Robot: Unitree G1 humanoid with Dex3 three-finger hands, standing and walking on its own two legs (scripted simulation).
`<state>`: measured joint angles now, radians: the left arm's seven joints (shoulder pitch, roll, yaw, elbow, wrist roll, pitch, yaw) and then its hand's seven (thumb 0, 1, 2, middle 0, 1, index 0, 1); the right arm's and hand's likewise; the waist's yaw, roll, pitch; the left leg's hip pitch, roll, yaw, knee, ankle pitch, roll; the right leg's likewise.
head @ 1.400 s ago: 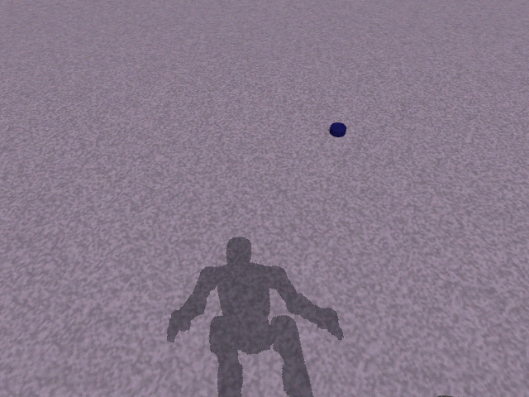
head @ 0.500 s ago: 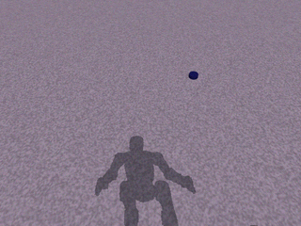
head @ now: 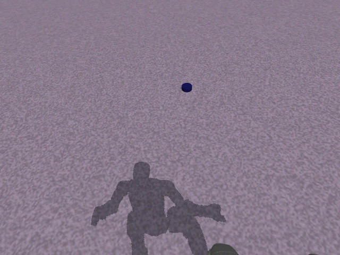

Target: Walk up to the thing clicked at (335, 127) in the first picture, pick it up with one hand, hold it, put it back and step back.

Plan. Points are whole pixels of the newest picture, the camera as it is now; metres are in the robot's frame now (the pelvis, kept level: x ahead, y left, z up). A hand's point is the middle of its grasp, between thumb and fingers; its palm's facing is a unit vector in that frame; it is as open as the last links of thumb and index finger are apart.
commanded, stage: walk up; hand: left
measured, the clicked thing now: (186, 87) +1.57 -0.12 -0.75
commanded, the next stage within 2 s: none
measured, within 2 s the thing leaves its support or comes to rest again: neither
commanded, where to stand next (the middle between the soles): +1.14 -0.26 m, yaw -14 degrees
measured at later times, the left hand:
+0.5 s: hand (104, 196) +0.31 +0.24 -0.17, palm faces -0.20 -0.92 -0.34, open 7.4 cm
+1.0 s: hand (144, 115) +0.61 +0.13 -0.12, palm faces -0.25 -0.88 -0.39, open 7.4 cm
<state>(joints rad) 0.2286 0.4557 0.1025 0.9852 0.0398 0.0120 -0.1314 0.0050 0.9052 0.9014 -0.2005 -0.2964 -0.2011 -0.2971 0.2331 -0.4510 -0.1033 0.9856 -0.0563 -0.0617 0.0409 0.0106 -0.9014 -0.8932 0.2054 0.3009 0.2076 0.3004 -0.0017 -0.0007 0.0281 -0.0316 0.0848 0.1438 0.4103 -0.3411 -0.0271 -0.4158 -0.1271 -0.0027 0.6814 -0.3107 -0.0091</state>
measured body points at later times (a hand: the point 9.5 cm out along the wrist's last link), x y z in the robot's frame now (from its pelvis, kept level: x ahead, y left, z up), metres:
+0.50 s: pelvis +0.22 -0.03 -0.02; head +0.23 -0.01 +0.43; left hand +0.32 +0.29 -0.14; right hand +0.25 -0.37 -0.10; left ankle +0.30 +0.08 -0.74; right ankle +0.12 -0.16 -0.68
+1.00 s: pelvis +0.45 -0.11 +0.00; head +0.45 -0.13 +0.45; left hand +0.63 +0.17 -0.09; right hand +0.42 -0.43 -0.13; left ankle +0.48 +0.04 -0.67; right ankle +0.46 -0.22 -0.73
